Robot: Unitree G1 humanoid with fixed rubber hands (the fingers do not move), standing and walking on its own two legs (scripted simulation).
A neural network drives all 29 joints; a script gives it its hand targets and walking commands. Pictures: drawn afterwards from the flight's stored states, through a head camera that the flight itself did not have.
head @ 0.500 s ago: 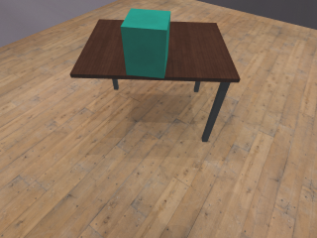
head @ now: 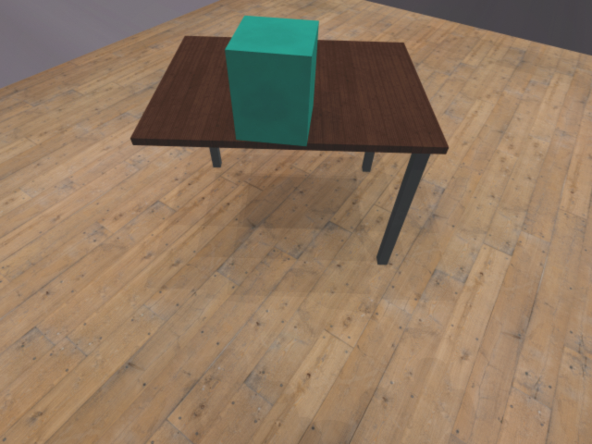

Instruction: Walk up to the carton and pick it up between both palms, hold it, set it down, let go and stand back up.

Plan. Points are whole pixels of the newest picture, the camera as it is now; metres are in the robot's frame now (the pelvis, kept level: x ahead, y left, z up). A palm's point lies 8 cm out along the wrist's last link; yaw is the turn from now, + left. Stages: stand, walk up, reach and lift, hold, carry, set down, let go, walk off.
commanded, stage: walk up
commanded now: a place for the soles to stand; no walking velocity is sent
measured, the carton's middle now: (276, 82) +0.98 +0.08 -0.01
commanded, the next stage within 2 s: none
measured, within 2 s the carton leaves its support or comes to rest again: neither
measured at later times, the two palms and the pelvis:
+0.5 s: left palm out of the picture +0.09 +0.34 -0.15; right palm out of the picture +0.04 -0.17 -0.13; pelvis +0.10 +0.08 -0.01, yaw +2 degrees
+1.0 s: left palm (154, 327) +0.33 +0.27 -0.14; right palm (430, 312) +0.37 -0.23 -0.13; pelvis +0.35 +0.02 -0.01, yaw +6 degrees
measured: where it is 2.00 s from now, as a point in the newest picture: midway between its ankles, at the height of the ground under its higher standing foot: (287, 346)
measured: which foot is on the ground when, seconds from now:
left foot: down 0.00-0.10, up 0.12-0.32, down 0.34-0.82, up 0.84-1.00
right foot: down 0.00-0.32, up 0.34-0.78, down 0.80-1.00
